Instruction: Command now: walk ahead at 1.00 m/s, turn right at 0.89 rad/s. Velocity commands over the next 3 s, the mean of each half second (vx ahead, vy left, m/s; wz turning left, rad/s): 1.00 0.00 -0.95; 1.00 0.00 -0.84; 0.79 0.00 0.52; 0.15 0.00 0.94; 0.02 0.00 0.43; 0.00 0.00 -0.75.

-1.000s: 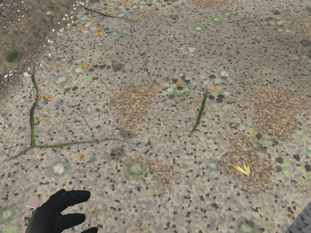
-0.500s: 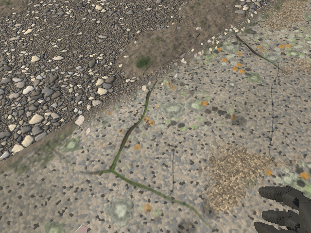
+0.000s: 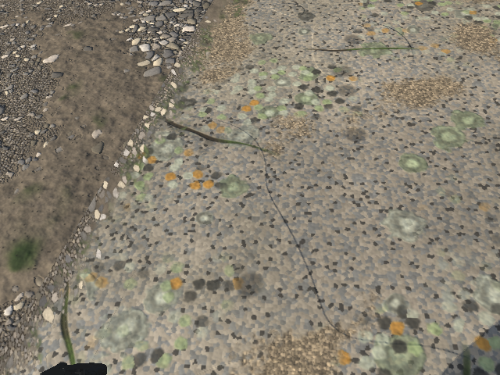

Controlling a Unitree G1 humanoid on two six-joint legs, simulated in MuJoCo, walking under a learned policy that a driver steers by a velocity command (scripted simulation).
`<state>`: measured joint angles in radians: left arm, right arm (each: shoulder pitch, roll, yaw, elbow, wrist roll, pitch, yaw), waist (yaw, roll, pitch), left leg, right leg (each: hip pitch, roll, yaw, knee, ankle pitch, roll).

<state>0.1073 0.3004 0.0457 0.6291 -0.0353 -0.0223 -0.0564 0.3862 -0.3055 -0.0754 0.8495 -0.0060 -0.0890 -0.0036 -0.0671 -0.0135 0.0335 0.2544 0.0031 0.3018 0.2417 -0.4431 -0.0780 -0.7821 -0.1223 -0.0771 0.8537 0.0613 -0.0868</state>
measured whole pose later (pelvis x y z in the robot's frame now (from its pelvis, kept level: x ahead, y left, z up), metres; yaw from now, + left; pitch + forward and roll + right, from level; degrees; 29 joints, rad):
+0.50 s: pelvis +0.44 -0.04 +0.01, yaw -29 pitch +1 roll +1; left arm 0.43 0.28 0.08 0.73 -0.04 -0.05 0.02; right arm -0.06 -0.28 -0.04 0.56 0.03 -0.14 0.02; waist 0.11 0.03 0.03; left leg -0.54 -0.01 -0.14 0.46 0.03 -0.06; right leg 0.05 0.14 0.35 0.50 -0.51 -0.12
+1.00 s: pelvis +0.75 -0.27 -0.01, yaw -54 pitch +0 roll +2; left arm -0.01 0.25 0.02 0.52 -0.04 -0.04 -0.07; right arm 0.50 -0.26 -0.03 0.90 0.00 -0.08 0.00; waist -0.09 0.00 0.05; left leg 0.31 0.03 0.24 0.27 -0.48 -0.05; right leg -0.66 -0.01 -0.06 0.71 -0.10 -0.15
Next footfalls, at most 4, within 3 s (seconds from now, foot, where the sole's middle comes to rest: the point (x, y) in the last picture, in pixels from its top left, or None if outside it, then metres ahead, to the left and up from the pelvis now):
0.06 right None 0.27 -0.07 -0.75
0.52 left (264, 301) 0.71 -0.01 -0.75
1.02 right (424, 253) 0.82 -0.50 -0.75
1.46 left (445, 155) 1.21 -0.70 -0.75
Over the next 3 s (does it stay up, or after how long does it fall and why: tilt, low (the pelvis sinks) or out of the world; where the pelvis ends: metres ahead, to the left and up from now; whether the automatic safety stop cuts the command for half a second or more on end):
stays up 1.16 -0.81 0.03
